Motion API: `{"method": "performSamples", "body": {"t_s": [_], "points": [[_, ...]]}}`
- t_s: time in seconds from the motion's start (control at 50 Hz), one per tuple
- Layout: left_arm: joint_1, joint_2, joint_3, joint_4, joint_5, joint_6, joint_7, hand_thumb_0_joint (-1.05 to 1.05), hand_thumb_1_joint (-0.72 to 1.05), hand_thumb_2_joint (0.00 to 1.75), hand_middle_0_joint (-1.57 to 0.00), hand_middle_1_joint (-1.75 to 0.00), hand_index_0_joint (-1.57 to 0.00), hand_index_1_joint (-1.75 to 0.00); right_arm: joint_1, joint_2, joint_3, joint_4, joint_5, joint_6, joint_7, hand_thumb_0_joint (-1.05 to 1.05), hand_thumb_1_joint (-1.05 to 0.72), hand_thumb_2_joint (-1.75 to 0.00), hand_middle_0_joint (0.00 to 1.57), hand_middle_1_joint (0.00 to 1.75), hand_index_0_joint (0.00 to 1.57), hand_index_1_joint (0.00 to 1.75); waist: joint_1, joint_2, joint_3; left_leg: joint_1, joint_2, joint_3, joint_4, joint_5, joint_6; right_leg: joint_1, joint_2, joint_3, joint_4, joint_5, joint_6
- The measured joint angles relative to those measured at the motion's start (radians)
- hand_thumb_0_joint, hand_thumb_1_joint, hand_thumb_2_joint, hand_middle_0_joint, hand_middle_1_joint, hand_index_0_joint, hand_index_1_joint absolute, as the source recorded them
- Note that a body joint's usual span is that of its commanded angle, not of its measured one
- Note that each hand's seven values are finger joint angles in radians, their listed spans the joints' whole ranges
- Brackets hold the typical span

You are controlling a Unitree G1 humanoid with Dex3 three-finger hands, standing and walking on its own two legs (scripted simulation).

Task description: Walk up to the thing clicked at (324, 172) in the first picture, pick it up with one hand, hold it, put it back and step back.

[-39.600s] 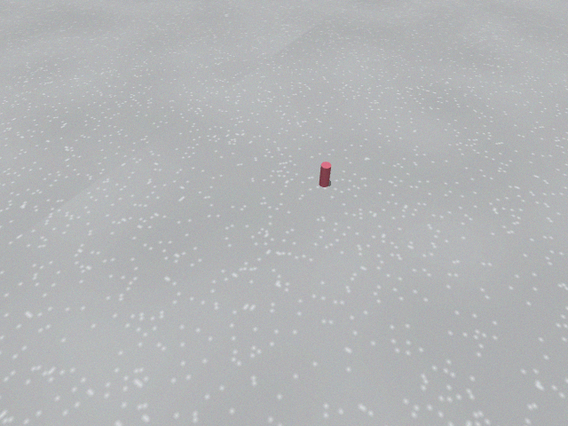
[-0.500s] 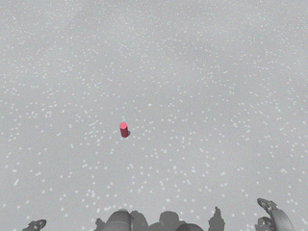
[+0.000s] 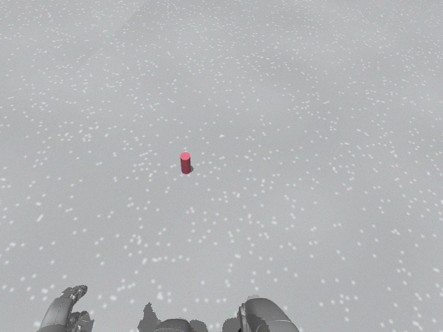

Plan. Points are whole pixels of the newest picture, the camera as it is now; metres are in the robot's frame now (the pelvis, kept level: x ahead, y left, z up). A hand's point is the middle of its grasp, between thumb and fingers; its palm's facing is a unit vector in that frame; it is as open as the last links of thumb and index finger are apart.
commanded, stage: step back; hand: left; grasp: from above
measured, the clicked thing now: (185, 163) +0.91 +0.16 -0.69
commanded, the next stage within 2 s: stand in 1.42 s
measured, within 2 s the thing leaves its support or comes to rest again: neither
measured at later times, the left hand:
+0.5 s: hand out of the picture -0.12 +0.22 -0.12, palm faces -0.02 -0.90 -0.43, open 7.4 cm
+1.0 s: hand out of the picture -0.05 +0.19 -0.14, palm faces +0.02 -0.91 -0.40, open 7.4 cm
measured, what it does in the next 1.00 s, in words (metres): walks backwards: right foot, then left foot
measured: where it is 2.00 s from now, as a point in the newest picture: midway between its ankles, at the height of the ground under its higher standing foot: outside the picture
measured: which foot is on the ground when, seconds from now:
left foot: down 0.00-0.34, up 0.36-0.64, down 0.66-0.96, up 0.98-1.00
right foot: up 0.00-0.28, down 0.30-0.68, up 0.70-0.92, down 0.94-1.00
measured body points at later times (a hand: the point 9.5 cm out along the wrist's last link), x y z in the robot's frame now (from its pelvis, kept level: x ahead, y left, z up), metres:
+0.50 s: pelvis -0.16 -0.06 +0.01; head -0.15 -0.09 +0.46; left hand -0.12 +0.27 -0.10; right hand -0.09 -0.39 -0.12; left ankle -0.12 +0.10 -0.66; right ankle -0.16 -0.17 -0.72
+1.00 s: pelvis -0.14 -0.09 -0.01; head -0.12 -0.10 +0.44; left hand -0.05 +0.23 -0.11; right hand -0.09 -0.41 -0.13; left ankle -0.17 +0.07 -0.71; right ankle -0.07 -0.20 -0.72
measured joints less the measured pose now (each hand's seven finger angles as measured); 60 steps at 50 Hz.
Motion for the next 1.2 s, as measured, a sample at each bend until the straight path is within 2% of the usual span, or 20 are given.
{"method": "performSamples", "body": {"t_s": [0.06,0.14,0.22,0.28,0.32,0.36,0.4,0.48,0.58,0.64,0.68,0.74,0.78,0.82,0.9,0.96,0.98,1.02,1.06,1.2], "points": [[0.033,-0.002,0.001,0.012,-0.007,0.002,-0.010,0.01,0.90,0.89,-0.21,-0.30,-0.20,-0.30,-0.019,-0.004,-0.001,-0.011,-0.003,-0.002,-0.009,0.01,-0.90,-0.90,0.21,0.30,0.21,0.30,0.013,0.006,-0.029,-0.018,0.032,0.007,-0.056,0.059,-0.009,-0.009,0.049,0.069,0.188,0.019,0.002],[0.074,0.018,0.012,0.030,0.001,-0.005,-0.012,0.01,0.90,0.89,-0.21,-0.30,-0.20,-0.30,-0.065,-0.013,-0.010,-0.046,0.003,-0.009,-0.011,0.01,-0.90,-0.90,0.21,0.30,0.21,0.30,0.026,-0.003,-0.036,-0.062,0.061,0.020,-0.087,0.119,-0.019,0.050,0.036,0.098,0.212,0.046,0.038],[0.104,0.038,0.015,0.065,0.003,-0.015,-0.013,0.01,0.90,0.89,-0.21,-0.30,-0.20,-0.30,-0.116,-0.027,-0.012,-0.078,0.004,-0.012,-0.007,0.01,-0.90,-0.90,0.21,0.30,0.21,0.30,0.041,-0.008,-0.022,-0.108,0.089,0.043,-0.076,0.158,-0.025,0.154,-0.026,0.056,-0.012,0.031,0.057],[0.128,0.039,0.009,0.103,0.000,-0.032,-0.025,0.01,0.90,0.89,-0.21,-0.30,-0.20,-0.30,-0.141,-0.052,-0.014,-0.086,0.001,0.000,0.003,0.01,-0.90,-0.90,0.21,0.30,0.21,0.30,0.050,0.008,-0.033,-0.151,0.111,0.061,-0.039,0.168,-0.034,0.249,-0.073,-0.011,-0.260,0.015,0.035],[0.133,0.015,0.010,0.143,0.003,-0.044,-0.029,0.01,0.90,0.89,-0.21,-0.30,-0.20,-0.30,-0.150,-0.079,-0.024,-0.076,0.000,0.015,0.006,0.01,-0.90,-0.90,0.21,0.30,0.21,0.30,0.041,0.069,-0.032,-0.179,0.139,0.032,0.006,0.148,-0.031,0.290,-0.052,-0.056,-0.348,0.074,0.025],[0.156,-0.007,0.006,0.159,0.018,-0.046,-0.035,0.01,0.90,0.89,-0.21,-0.30,-0.20,-0.30,-0.119,-0.088,-0.039,-0.053,0.004,0.031,-0.002,0.01,-0.90,-0.90,0.21,0.30,0.21,0.30,0.031,0.107,-0.059,-0.213,0.107,-0.040,0.082,-0.022,-0.026,0.284,-0.044,-0.088,-0.341,0.090,0.017],[0.194,-0.006,0.003,0.161,0.029,-0.043,-0.035,0.01,0.90,0.89,-0.21,-0.30,-0.20,-0.30,-0.077,-0.075,-0.041,-0.021,0.010,0.044,-0.004,0.01,-0.90,-0.90,0.20,0.30,0.21,0.30,0.066,0.069,-0.106,-0.240,0.030,-0.060,0.216,-0.123,-0.046,0.253,-0.080,-0.055,-0.329,0.092,-0.005],[0.215,-0.022,0.003,0.174,0.031,-0.054,-0.026,0.01,0.90,0.89,-0.21,-0.30,-0.20,-0.30,-0.008,-0.087,-0.041,0.018,0.021,0.030,0.004,0.01,-0.90,-0.90,0.20,0.30,0.21,0.30,0.064,0.081,-0.134,-0.227,-0.036,-0.104,0.384,-0.065,-0.053,0.249,-0.106,-0.062,-0.404,0.160,0.003],[0.190,-0.011,0.010,0.147,0.037,-0.089,-0.030,0.01,0.90,0.89,-0.21,-0.30,-0.20,-0.30,0.071,-0.080,-0.037,0.079,0.015,0.019,0.022,0.01,-0.90,-0.90,0.20,0.30,0.21,0.30,0.050,0.111,-0.144,-0.087,0.003,-0.058,0.210,-0.106,-0.075,0.228,-0.102,-0.118,-0.424,0.180,-0.006],[0.161,0.012,0.014,0.129,0.030,-0.098,-0.031,0.01,0.90,0.89,-0.21,-0.30,-0.20,-0.30,0.093,-0.057,-0.031,0.112,0.007,0.007,0.035,0.01,-0.90,-0.90,0.20,0.30,0.21,0.30,0.041,0.097,-0.136,0.015,0.026,-0.012,-0.002,-0.136,-0.061,0.214,-0.116,-0.155,-0.401,0.173,-0.001],[0.146,0.033,0.013,0.128,0.023,-0.093,-0.029,0.01,0.90,0.89,-0.21,-0.30,-0.20,-0.30,0.082,-0.029,-0.034,0.130,0.000,-0.008,0.036,0.01,-0.90,-0.90,0.20,0.30,0.21,0.30,0.044,0.046,-0.111,0.067,-0.003,0.011,-0.102,0.001,-0.048,0.208,-0.149,-0.141,-0.360,0.154,0.005],[0.157,0.029,0.007,0.153,0.015,-0.076,-0.027,0.01,0.90,0.89,-0.21,-0.30,-0.20,-0.30,0.090,-0.013,-0.037,0.113,-0.006,-0.036,0.042,0.01,-0.90,-0.90,0.20,0.30,0.21,0.30,0.026,0.024,-0.133,0.080,-0.011,0.024,-0.110,0.000,-0.024,0.155,-0.130,-0.101,-0.220,0.042,-0.013],[0.151,0.022,-0.001,0.171,0.010,-0.074,-0.035,0.01,0.90,0.89,-0.21,-0.30,-0.20,-0.30,0.095,-0.015,-0.039,0.102,-0.004,-0.047,0.043,0.01,-0.90,-0.90,0.21,0.30,0.21,0.30,0.005,0.037,-0.141,0.094,0.004,0.006,-0.125,-0.002,-0.008,0.122,-0.108,-0.101,-0.142,0.035,-0.017],[0.141,0.021,-0.003,0.171,0.006,-0.087,-0.042,0.01,0.90,0.89,-0.21,-0.30,-0.20,-0.30,0.096,-0.016,-0.038,0.094,-0.004,-0.054,0.041,0.01,-0.90,-0.90,0.21,0.30,0.21,0.30,0.000,0.037,-0.137,0.112,0.016,0.001,-0.147,0.007,-0.016,0.097,-0.107,-0.099,-0.144,0.055,-0.018],[0.116,0.021,-0.001,0.169,0.002,-0.111,-0.048,0.01,0.90,0.89,-0.21,-0.30,-0.20,-0.30,0.086,-0.028,-0.036,0.081,0.001,-0.055,0.044,0.01,-0.90,-0.90,0.21,0.30,0.21,0.30,-0.008,0.039,-0.118,0.124,0.040,-0.010,-0.134,-0.011,-0.048,0.098,-0.113,-0.108,-0.278,0.117,-0.007],[0.103,0.014,0.000,0.176,0.000,-0.135,-0.036,0.01,0.90,0.89,-0.21,-0.30,-0.20,-0.30,0.068,-0.050,-0.034,0.078,0.010,-0.032,0.038,0.01,-0.90,-0.90,0.21,0.30,0.21,0.30,-0.002,0.064,-0.111,0.094,0.071,-0.020,-0.024,-0.085,-0.067,0.148,-0.089,-0.129,-0.417,0.280,-0.002],[0.097,0.003,0.001,0.182,0.004,-0.141,-0.029,0.01,0.90,0.89,-0.21,-0.30,-0.20,-0.30,0.057,-0.058,-0.034,0.081,0.014,-0.022,0.031,0.01,-0.90,-0.90,0.21,0.30,0.21,0.30,-0.003,0.088,-0.106,0.070,0.084,-0.043,0.036,-0.114,-0.049,0.146,-0.072,-0.145,-0.401,0.285,-0.004],[0.087,-0.015,-0.008,0.186,0.013,-0.144,-0.022,0.01,0.90,0.89,-0.21,-0.30,-0.20,-0.30,0.041,-0.060,-0.034,0.087,0.018,-0.007,0.016,0.01,-0.90,-0.90,0.20,0.30,0.21,0.30,0.001,0.105,-0.107,0.010,0.057,-0.083,0.161,-0.190,-0.036,0.141,-0.069,-0.163,-0.368,0.248,-0.012],[0.078,-0.030,-0.017,0.189,0.015,-0.142,-0.020,0.01,0.90,0.89,-0.21,-0.30,-0.20,-0.30,0.030,-0.061,-0.032,0.093,0.019,-0.003,0.012,0.01,-0.90,-0.90,0.20,0.30,0.21,0.30,0.013,0.105,-0.107,-0.035,0.033,-0.075,0.242,-0.221,-0.032,0.149,-0.081,-0.165,-0.365,0.230,-0.021],[0.066,-0.040,-0.033,0.195,0.007,-0.154,-0.006,0.01,0.90,0.89,-0.21,-0.30,-0.20,-0.30,-0.019,-0.071,-0.028,0.101,0.014,0.002,0.021,0.01,-0.90,-0.90,0.20,0.30,0.21,0.30,0.031,0.119,-0.089,-0.106,0.052,-0.053,0.230,-0.154,-0.041,0.162,-0.106,-0.174,-0.369,0.211,-0.007]]}}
